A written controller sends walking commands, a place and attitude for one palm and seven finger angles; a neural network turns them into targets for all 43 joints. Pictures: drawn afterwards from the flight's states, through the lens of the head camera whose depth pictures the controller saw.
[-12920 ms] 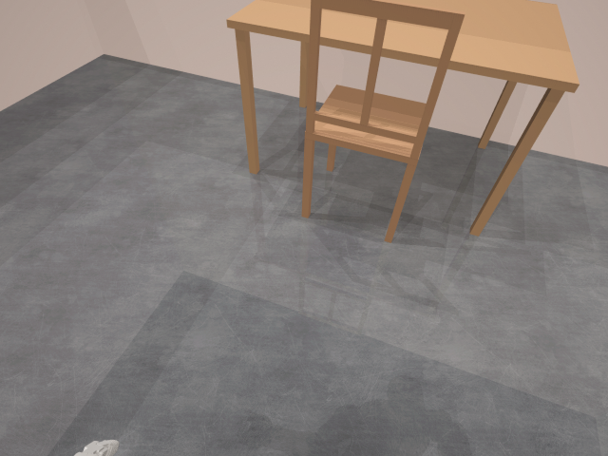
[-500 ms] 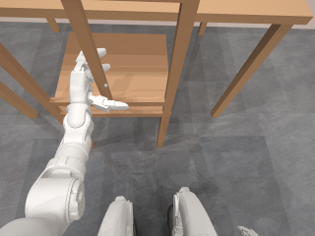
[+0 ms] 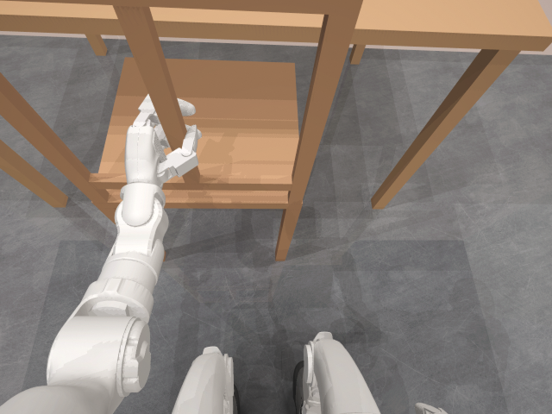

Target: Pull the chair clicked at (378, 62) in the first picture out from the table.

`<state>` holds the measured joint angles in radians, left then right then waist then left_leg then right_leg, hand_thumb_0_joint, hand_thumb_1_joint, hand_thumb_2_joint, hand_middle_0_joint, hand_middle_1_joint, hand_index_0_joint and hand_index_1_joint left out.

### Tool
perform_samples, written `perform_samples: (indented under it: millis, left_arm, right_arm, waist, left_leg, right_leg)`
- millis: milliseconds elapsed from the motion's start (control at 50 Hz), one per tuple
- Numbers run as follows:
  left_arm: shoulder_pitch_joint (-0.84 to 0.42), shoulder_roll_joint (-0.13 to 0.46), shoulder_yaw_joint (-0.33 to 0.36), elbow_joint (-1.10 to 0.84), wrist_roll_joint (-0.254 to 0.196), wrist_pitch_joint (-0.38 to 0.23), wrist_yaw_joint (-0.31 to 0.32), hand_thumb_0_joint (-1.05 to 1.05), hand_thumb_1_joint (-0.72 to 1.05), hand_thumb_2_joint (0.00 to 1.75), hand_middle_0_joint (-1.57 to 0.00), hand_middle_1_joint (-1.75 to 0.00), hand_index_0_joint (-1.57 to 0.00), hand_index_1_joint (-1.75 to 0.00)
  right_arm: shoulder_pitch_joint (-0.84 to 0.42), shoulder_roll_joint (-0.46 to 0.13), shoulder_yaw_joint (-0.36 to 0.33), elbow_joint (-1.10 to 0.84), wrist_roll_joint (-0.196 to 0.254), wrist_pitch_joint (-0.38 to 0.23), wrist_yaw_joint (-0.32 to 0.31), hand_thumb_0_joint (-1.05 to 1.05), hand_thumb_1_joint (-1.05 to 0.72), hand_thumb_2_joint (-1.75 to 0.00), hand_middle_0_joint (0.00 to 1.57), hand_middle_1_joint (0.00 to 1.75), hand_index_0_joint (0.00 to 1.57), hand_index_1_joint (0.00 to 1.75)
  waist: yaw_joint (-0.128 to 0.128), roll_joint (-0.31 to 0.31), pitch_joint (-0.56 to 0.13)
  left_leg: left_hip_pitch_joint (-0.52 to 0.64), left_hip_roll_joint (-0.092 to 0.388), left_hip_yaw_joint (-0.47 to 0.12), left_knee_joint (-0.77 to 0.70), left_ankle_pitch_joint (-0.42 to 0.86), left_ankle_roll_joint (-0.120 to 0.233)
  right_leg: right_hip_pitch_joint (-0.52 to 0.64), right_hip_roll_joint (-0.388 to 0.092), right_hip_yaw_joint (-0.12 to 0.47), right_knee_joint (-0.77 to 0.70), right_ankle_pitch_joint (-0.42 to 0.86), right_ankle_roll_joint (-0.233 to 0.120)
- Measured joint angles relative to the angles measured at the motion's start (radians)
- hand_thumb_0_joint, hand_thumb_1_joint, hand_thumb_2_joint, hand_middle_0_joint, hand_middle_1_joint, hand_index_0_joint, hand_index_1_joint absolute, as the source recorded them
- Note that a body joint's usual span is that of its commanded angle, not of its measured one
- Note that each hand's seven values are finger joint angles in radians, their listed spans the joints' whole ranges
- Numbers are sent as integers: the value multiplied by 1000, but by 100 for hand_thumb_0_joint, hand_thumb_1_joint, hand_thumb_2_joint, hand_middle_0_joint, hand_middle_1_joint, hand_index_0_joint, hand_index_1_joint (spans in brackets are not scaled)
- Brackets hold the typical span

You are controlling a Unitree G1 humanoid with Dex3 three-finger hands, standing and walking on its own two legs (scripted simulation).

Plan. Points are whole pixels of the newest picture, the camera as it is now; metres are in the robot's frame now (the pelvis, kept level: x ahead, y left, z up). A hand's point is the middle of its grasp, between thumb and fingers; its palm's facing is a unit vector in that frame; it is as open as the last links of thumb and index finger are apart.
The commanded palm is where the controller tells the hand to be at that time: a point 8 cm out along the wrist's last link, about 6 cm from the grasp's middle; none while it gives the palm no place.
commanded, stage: hook a spindle and tug to test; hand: left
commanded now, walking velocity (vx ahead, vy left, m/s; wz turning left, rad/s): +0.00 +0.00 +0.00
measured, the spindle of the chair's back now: (171, 119) +0.51 +0.13 +0.06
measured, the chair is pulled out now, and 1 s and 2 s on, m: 0.00 0.03 0.11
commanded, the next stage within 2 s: step backward, pulling the chair out in 0.54 s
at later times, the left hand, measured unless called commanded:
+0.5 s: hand (193, 163) +0.45 +0.10 +0.03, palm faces -0.02 -1.00 -0.02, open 5.8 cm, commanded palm +0.41 +0.14 +0.02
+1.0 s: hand (192, 161) +0.44 +0.10 +0.05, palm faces -0.10 -0.99 -0.11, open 5.7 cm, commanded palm +0.42 +0.15 +0.04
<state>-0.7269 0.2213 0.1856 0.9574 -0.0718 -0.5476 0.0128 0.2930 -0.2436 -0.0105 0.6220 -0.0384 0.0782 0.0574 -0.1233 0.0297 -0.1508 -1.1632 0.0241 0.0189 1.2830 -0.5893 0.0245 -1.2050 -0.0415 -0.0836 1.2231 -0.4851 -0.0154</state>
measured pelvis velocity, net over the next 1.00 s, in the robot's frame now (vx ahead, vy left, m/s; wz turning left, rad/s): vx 0.06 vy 0.01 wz -0.01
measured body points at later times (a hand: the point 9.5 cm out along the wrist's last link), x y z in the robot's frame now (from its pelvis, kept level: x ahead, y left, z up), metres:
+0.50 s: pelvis +0.03 +0.00 +0.02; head +0.18 +0.00 +0.44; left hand +0.45 +0.15 +0.03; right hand +0.11 -0.26 -0.11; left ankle +0.00 +0.10 -0.62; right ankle +0.04 -0.12 -0.62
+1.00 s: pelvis +0.06 +0.01 +0.12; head +0.18 +0.01 +0.55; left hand +0.45 +0.15 +0.06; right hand +0.13 -0.26 -0.01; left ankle +0.00 +0.10 -0.61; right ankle +0.04 -0.12 -0.61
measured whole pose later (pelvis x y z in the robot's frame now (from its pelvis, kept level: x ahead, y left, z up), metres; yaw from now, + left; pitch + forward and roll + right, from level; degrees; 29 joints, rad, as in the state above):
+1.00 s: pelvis +0.06 +0.01 +0.12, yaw -1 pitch +14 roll -2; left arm -0.53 0.16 0.02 0.96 -0.05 -0.22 0.07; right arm 0.25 -0.23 0.00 0.60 0.05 0.16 -0.11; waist -0.10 0.02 0.02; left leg -0.48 0.02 0.05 0.61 -0.30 0.00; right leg -0.53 -0.02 -0.07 0.59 -0.20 0.01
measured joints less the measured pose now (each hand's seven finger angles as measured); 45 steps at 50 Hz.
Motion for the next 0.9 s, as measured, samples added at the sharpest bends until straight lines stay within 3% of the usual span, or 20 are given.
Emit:
perform_samples:
  millis: [300,660,720,800,840,900]
  left_arm:
    - [141,-32,-41,-168,-19,48,19,1,71,75,-38,-143,-35,-144]
    - [340,-71,-87,-373,-24,69,-18,2,70,73,-36,-140,-35,-144]
    - [321,-51,-115,-397,13,177,20,3,68,75,-37,-136,-35,-144]
    - [277,-54,-167,-286,25,311,69,6,67,77,-34,-128,-38,-144]
    - [258,-67,-165,-203,8,334,76,8,67,77,-31,-122,-40,-144]
    - [226,-73,-155,-94,-2,335,69,9,68,76,-28,-115,-43,-144]
  right_arm:
    - [1,9,-7,-33,11,7,13,0,-91,-89,20,30,20,30]
    - [-30,14,-14,-66,21,-30,4,0,-91,-89,20,30,20,30]
    - [-61,28,-8,-76,53,28,-53,1,-91,-89,20,30,20,30]
    - [-64,33,16,-66,77,79,-118,1,-91,-89,20,30,20,30]
    - [-59,35,27,-56,79,89,-137,1,-91,-89,20,30,20,30]
    - [-59,31,27,-44,81,90,-152,0,-91,-89,20,30,20,30]
  waist:
    - [16,5,-5]
    - [40,-4,-12]
    - [34,-14,79]
    - [39,0,112]
    - [36,-7,117]
    - [27,-1,139]
  left_leg:
    - [58,5,10,-43,-13,-1]
    - [123,0,6,-87,-24,-8]
    - [245,-16,8,-162,2,-6]
    - [422,-29,10,-382,98,6]
    - [505,-34,17,-488,148,0]
    - [594,-24,17,-597,225,-11]
  right_leg:
    - [48,9,11,-34,-13,3]
    - [107,13,16,-66,-34,2]
    - [231,1,20,-136,47,4]
    - [408,-4,18,-330,57,17]
    - [486,-8,21,-422,179,21]
    - [572,4,13,-517,211,23]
